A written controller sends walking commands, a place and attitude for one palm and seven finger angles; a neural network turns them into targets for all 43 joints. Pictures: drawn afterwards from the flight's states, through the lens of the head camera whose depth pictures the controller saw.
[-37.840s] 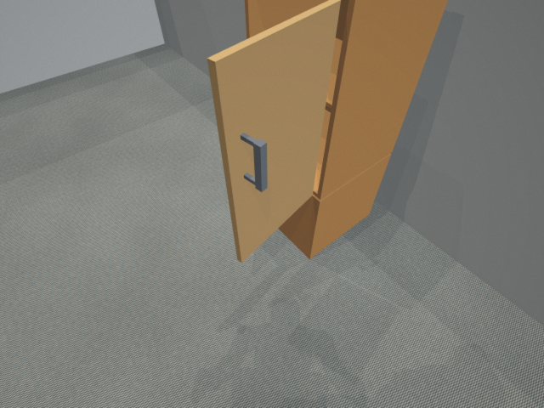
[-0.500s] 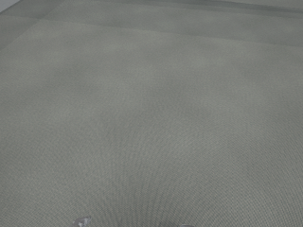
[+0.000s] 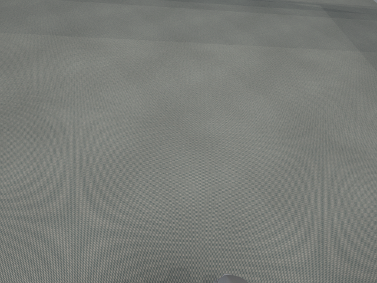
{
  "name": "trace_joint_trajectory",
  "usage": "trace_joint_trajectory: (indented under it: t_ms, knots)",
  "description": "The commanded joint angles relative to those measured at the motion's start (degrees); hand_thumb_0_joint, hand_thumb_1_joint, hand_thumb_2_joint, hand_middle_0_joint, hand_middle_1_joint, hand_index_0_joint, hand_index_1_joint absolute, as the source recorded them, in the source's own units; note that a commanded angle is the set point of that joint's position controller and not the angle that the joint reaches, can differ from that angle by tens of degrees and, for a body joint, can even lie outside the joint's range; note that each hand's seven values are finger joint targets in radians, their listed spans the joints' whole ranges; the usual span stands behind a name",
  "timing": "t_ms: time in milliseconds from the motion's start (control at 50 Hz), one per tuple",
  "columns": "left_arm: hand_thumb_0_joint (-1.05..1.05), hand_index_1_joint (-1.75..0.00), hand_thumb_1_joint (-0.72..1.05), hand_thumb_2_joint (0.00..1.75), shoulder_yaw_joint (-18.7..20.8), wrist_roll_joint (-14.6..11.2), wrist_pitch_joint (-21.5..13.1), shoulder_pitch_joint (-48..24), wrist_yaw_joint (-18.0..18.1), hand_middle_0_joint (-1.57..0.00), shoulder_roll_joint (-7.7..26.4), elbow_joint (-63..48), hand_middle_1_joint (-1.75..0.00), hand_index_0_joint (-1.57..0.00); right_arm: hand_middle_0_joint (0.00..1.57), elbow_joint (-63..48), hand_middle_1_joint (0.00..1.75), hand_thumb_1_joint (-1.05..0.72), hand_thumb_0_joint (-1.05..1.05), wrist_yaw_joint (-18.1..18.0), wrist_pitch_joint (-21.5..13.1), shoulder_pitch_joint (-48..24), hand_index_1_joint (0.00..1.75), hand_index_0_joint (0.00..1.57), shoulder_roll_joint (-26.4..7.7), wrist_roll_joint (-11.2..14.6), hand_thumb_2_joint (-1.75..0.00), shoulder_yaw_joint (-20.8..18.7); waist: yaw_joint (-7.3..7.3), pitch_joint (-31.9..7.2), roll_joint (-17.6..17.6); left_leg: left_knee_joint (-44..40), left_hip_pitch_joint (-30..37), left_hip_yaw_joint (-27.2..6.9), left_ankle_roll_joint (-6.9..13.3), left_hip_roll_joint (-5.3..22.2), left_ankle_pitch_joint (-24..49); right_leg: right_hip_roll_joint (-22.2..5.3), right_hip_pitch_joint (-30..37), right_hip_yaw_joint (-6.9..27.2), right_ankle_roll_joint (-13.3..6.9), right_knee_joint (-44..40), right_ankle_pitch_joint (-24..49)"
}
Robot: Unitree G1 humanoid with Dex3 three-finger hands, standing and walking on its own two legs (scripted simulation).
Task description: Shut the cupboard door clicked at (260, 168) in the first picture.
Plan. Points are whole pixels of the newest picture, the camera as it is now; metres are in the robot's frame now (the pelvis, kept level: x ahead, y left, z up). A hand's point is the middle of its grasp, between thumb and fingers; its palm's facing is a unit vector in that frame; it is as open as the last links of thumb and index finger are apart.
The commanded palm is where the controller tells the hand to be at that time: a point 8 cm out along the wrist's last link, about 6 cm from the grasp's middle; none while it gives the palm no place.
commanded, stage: turn to face it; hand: left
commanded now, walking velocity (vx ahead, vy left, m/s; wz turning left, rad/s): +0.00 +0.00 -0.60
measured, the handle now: out of the picture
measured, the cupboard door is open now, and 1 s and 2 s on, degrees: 61 61 61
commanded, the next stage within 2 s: none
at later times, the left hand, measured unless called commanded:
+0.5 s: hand (118, 258) +0.19 +0.19 -0.19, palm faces -0.29 -0.94 -0.19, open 7.3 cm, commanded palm none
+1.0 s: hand (152, 236) +0.24 +0.11 -0.16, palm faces -0.58 -0.77 -0.25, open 7.3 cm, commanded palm none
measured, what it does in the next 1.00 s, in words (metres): steps on the spot, turning right: right foot, then left foot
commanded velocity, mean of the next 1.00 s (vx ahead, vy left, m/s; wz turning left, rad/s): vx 0.00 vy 0.00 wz -0.60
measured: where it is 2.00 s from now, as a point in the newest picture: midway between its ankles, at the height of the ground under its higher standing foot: outside the picture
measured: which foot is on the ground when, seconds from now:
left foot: down 0.00-0.16, up 0.18-0.42, down 0.44-0.84, up 0.86-1.00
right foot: up 0.00-0.14, down 0.16-0.44, up 0.46-0.82, down 0.84-1.00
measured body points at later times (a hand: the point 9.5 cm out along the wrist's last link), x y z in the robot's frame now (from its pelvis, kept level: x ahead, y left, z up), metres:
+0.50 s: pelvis +0.04 +0.02 -0.02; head +0.10 +0.04 +0.43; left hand +0.20 +0.24 -0.18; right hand +0.04 -0.26 -0.14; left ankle +0.09 +0.12 -0.74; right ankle +0.00 -0.13 -0.72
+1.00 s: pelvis +0.04 +0.01 -0.01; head +0.07 -0.03 +0.44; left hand +0.27 +0.15 -0.14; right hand -0.08 -0.25 -0.16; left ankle +0.10 +0.12 -0.68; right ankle -0.04 -0.09 -0.74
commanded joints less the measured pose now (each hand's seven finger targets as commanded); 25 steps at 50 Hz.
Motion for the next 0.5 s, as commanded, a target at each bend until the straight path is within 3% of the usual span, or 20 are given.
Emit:
trace_joint_trajectory:
  t_ms: [0,40,80,100,120,140,160,180,200,240,260,320,360,380,400,420,440,460,480]
  knots:
    - [0.0,-0.3,0.9,0.9,-0.4,0.1,-1.5,-2.3,-0.2,-0.2,1.9,-5.7,-0.3,-0.2,0.2,-2.1,0.3,-0.9,0.0,-0.7,-0.4,4.5,0.3,0.2,-13.1,-0.2,-0.9,-4.2,-2.91,-7.3,12.3,-5.8,9.8,-5.4,6.3,14.6,26.6,0.2,0.5,-1.8,-0.4,-8.4,1.3]
    - [0.0,-0.3,0.9,0.9,-0.6,0.2,-2.0,-2.8,-0.1,-0.2,2.4,-6.3,-0.3,-0.2,0.2,-2.1,0.3,-0.9,0.0,-0.4,-0.2,4.9,0.3,0.2,-13.5,-0.1,-0.9,-4.6,-3.15,-7.1,12.5,-3.1,9.7,-4.7,5.3,14.8,29.1,1.0,3.4,-2.8,-1.2,-13.6,2.7]
    - [0.0,-0.3,0.9,0.9,-0.3,0.2,-2.4,0.6,-0.1,-0.2,3.7,-5.7,-0.3,-0.2,0.2,-2.7,0.3,-0.9,0.0,-0.1,0.0,3.2,0.3,0.2,-14.4,0.2,-0.9,-4.8,-0.74,-8.1,11.3,2.5,6.6,-2.0,2.3,13.4,26.2,1.6,11.2,-3.7,-2.2,-23.6,11.5]
    - [0.0,-0.3,0.9,0.9,0.2,0.4,-2.8,4.5,0.1,-0.2,6.0,-4.6,-0.3,-0.2,0.2,-3.3,0.3,-0.9,0.0,0.2,0.1,2.1,0.3,0.2,-13.9,0.6,-0.9,-4.9,1.54,-9.4,6.7,9.6,1.9,0.2,-0.3,10.8,20.2,-0.5,18.7,-0.7,-3.4,-29.6,19.3]
    - [0.0,-0.3,0.9,0.9,1.2,0.9,-3.5,7.3,0.8,-0.2,12.1,-3.8,-0.3,-0.2,0.2,-5.2,0.3,-0.9,0.0,0.6,0.2,1.9,0.3,0.2,-10.0,1.0,-0.9,-4.2,2.76,-10.7,-9.4,21.3,-11.9,4.0,-4.0,3.8,-0.5,-13.2,28.7,15.6,-8.2,-33.3,34.1]
    - [0.0,-0.3,0.9,0.9,1.5,0.2,-3.5,9.5,1.5,-0.2,15.1,-3.1,-0.3,-0.2,0.2,-7.5,0.3,-0.9,0.0,0.5,0.8,-1.4,0.3,0.2,-8.8,0.9,-0.9,-3.4,4.22,-8.5,-14.2,32.0,-19.8,-0.8,-5.4,-1.4,-22.7,-21.7,26.6,24.7,-15.1,-33.4,50.0]
    - [0.0,-0.3,0.9,0.9,1.8,0.1,-3.3,9.2,2.1,-0.2,15.1,-3.3,-0.3,-0.2,0.2,-7.9,0.3,-0.9,0.0,0.0,1.3,-3.7,0.3,0.2,-9.0,0.9,-0.9,-3.2,4.15,-7.7,-10.8,37.5,-22.6,-7.5,-5.0,-0.6,-21.2,-20.4,24.9,25.1,-17.0,-32.8,48.3]
    - [0.0,-0.3,0.9,0.9,1.6,0.2,-3.2,5.9,2.5,-0.2,14.2,-4.0,-0.3,-0.2,0.2,-7.4,0.3,-0.9,0.0,-0.2,1.2,-3.3,0.3,0.2,-9.4,1.0,-0.9,-3.2,2.56,-7.3,-14.3,39.9,-25.1,-9.4,-5.2,0.1,-18.7,-18.6,24.5,25.2,-16.9,-33.1,42.2]
    - [0.0,-0.3,0.9,0.9,1.1,0.1,-3.0,2.6,2.5,-0.2,12.3,-5.1,-0.3,-0.2,0.2,-6.7,0.3,-0.9,0.0,-0.1,1.2,-2.7,0.3,0.2,-10.5,0.9,-0.9,-3.4,1.35,-6.7,-13.0,39.9,-23.5,-10.1,-5.5,0.8,-14.8,-16.3,21.7,21.7,-15.7,-33.2,36.9]
    - [0.0,-0.3,0.9,0.9,0.8,0.4,-2.9,-2.4,2.5,-0.2,11.3,-7.0,-0.3,-0.2,0.2,-5.5,0.3,-0.9,0.0,0.5,1.2,-0.1,0.3,0.2,-9.8,0.8,-0.9,-3.3,-1.32,-8.1,-8.5,34.6,-17.1,-8.9,-5.9,0.4,-11.3,-12.9,16.8,16.4,-13.4,-32.8,30.5]
    - [0.0,-0.3,0.9,0.9,0.6,0.6,-2.9,-2.5,2.3,-0.2,11.6,-7.3,-0.3,-0.2,0.2,-5.3,0.3,-0.9,0.0,0.6,1.3,0.3,0.3,0.2,-9.5,0.8,-0.9,-3.1,-1.27,-7.7,-7.8,30.5,-14.6,-7.9,-6.0,-0.5,-10.9,-11.9,14.3,15.9,-13.0,-33.0,28.9]
    - [0.0,-0.3,0.9,0.9,1.0,0.7,-2.6,-2.2,1.7,-0.2,12.6,-7.1,-0.3,-0.2,0.2,-5.7,0.3,-0.9,0.0,0.6,1.0,0.9,0.3,0.2,-9.1,1.0,-0.9,-3.0,-0.98,-6.1,-8.8,19.4,-10.5,-6.5,-5.7,-3.0,-10.3,-10.6,11.8,18.9,-12.9,-32.9,24.4]
    - [0.0,-0.3,0.9,0.9,1.1,0.5,-2.3,-3.1,1.6,-0.2,12.6,-7.1,-0.3,-0.2,0.2,-5.0,0.3,-0.9,0.0,0.2,0.4,4.4,0.3,0.2,-9.0,1.1,-0.9,-2.8,-2.35,-7.2,-9.1,10.2,-5.6,-6.0,-5.5,-4.1,-6.6,-9.4,11.0,19.6,-11.5,-30.3,24.5]
    - [0.0,-0.3,0.9,0.9,1.1,0.1,-2.0,-3.8,1.6,-0.2,11.8,-7.2,-0.3,-0.2,0.2,-4.3,0.3,-0.9,0.0,0.0,0.0,6.8,0.3,0.2,-9.4,1.1,-0.9,-2.8,-3.48,-7.7,-8.6,2.7,-0.4,-6.2,-5.3,-4.3,-1.1,-8.1,8.4,19.4,-9.5,-27.6,23.8]
    - [0.0,-0.3,0.9,0.9,0.6,-0.4,-1.7,-4.2,1.5,-0.2,9.9,-7.8,-0.3,-0.2,0.2,-3.8,0.3,-0.9,0.0,-0.2,-0.7,9.1,0.3,0.2,-11.7,1.0,-0.9,-3.1,-4.44,-8.5,-3.3,-5.6,6.1,-9.5,-4.2,-1.2,1.6,-4.4,3.6,16.5,-6.4,-22.9,18.8]
    - [0.0,-0.3,0.9,0.9,-0.1,-1.0,-1.4,-2.4,0.9,-0.2,5.8,-9.0,-0.3,-0.2,0.2,-3.9,0.3,-0.9,0.0,-0.4,-1.2,10.2,0.3,0.2,-17.5,0.1,-0.9,-4.0,-4.2,-9.3,14.4,-11.6,11.0,-24.5,0.7,12.4,5.4,3.9,-5.0,9.0,-2.5,-11.0,2.7]
    - [0.0,-0.3,0.9,0.9,-0.5,-0.6,-1.7,-3.1,0.7,-0.2,5.7,-10.1,-0.3,-0.2,0.2,-5.0,0.3,-0.9,0.0,-0.6,-1.0,11.0,0.3,0.2,-19.6,0.1,-0.9,-4.1,-4.47,-8.7,17.6,-12.0,7.6,-31.2,6.2,21.5,12.1,3.6,-5.8,4.9,-1.3,0.6,-10.9]
    - [0.0,-0.3,0.9,0.9,-0.1,0.0,-1.4,-3.9,0.7,-0.2,6.5,-9.1,-0.3,-0.2,0.2,-4.6,0.3,-0.9,0.0,-0.8,-1.3,9.2,0.3,0.2,-18.2,-0.4,-0.9,-3.7,-4.12,-8.1,15.9,-12.4,5.1,-29.8,7.7,21.6,13.8,2.1,-6.2,6.8,-1.0,8.7,-10.4]
    - [0.0,-0.3,0.9,0.9,0.3,0.0,-1.4,-4.4,0.3,-0.2,6.9,-8.4,-0.3,-0.2,0.2,-5.6,0.3,-0.9,0.0,-0.9,-1.3,6.4,0.3,0.2,-16.8,-0.3,-0.9,-3.3,-2.65,-5.9,13.8,-11.5,3.1,-25.9,7.8,19.2,17.0,0.8,-6.8,6.4,-0.6,12.9,-7.4]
